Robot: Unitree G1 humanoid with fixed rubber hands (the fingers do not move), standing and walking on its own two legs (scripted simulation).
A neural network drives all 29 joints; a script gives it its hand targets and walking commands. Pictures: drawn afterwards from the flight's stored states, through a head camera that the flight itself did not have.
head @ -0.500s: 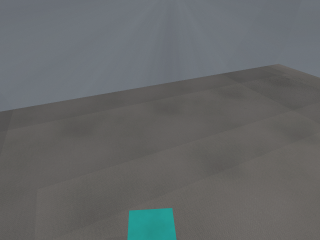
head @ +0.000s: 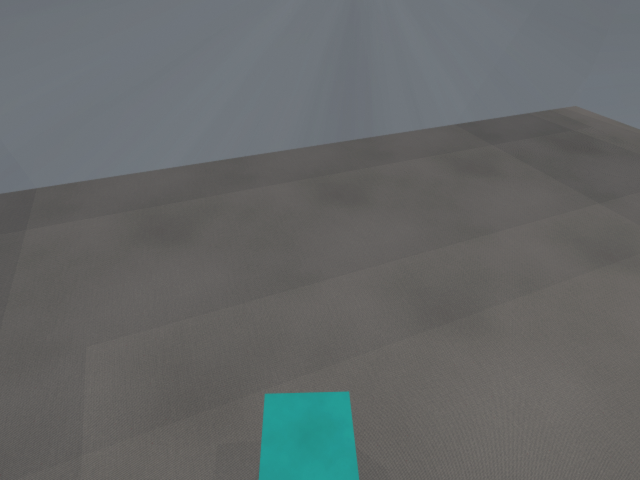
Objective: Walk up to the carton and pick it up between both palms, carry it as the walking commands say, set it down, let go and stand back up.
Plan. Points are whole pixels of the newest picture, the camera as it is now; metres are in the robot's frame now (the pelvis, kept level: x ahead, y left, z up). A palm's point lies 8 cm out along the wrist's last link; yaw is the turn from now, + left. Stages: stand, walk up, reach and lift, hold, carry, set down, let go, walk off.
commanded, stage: stand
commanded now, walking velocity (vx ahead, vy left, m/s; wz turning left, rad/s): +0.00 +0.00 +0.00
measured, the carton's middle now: (307, 467) +0.43 +0.01 -0.63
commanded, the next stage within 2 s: none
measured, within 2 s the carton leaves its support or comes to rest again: neither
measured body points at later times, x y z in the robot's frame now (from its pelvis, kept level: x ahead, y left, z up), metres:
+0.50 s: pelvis -0.02 -0.01 +0.00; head -0.07 +0.00 +0.45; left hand -0.09 +0.19 -0.17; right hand -0.07 -0.20 -0.16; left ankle +0.02 +0.11 -0.73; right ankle -0.06 -0.11 -0.73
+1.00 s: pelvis -0.03 -0.02 +0.00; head -0.05 -0.01 +0.45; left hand -0.09 +0.19 -0.17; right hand -0.07 -0.21 -0.16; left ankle +0.02 +0.11 -0.73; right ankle -0.06 -0.11 -0.73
